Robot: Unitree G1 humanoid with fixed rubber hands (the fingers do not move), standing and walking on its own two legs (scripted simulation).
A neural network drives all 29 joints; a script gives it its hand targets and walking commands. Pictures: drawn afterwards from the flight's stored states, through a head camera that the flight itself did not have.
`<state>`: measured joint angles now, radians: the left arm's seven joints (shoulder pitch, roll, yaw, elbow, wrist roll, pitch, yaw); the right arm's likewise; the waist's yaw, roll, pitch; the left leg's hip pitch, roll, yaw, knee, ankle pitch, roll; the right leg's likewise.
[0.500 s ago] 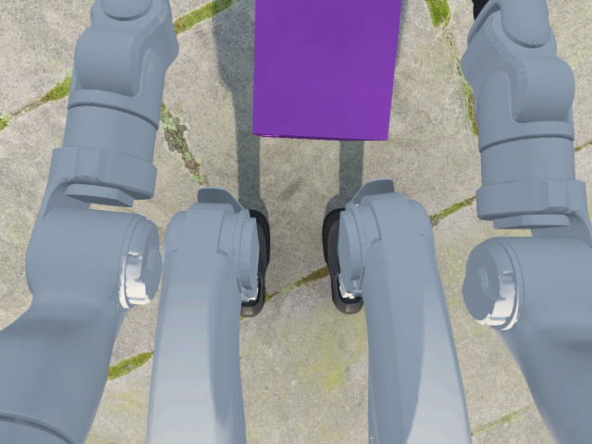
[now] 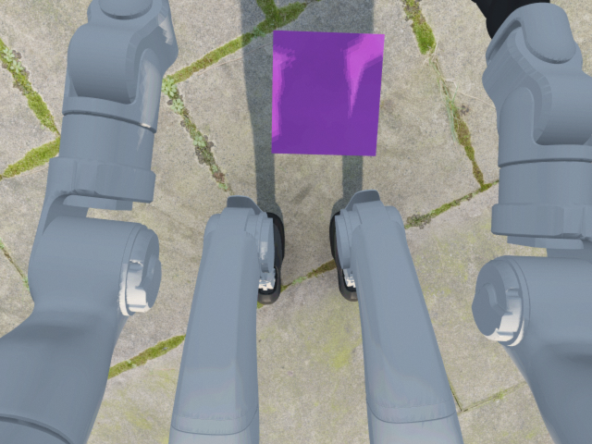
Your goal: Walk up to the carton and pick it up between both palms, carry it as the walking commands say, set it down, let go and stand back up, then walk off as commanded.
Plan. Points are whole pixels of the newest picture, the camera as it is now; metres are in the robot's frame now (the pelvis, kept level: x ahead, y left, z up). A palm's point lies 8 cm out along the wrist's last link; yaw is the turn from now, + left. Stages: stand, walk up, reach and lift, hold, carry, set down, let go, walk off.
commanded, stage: set down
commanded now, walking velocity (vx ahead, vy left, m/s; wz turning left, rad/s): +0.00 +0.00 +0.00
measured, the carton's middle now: (317, 106) +0.46 -0.04 -0.39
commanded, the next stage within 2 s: let go in 0.26 s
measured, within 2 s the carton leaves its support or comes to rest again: neither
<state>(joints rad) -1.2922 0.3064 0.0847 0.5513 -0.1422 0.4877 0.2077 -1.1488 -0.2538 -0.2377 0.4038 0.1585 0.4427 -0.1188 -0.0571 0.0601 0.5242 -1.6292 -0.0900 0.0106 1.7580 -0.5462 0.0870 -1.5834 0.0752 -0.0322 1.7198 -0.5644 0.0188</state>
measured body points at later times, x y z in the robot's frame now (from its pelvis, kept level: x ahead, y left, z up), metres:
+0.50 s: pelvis +0.00 +0.00 +0.10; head +0.34 -0.01 +0.39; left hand +0.53 +0.14 -0.03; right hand +0.49 -0.22 -0.02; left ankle +0.11 +0.07 -0.49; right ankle +0.11 -0.12 -0.49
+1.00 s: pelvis +0.06 +0.00 +0.19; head +0.15 +0.01 +0.63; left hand +0.36 +0.19 +0.13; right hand +0.32 -0.26 +0.14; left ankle +0.11 +0.07 -0.49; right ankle +0.11 -0.12 -0.49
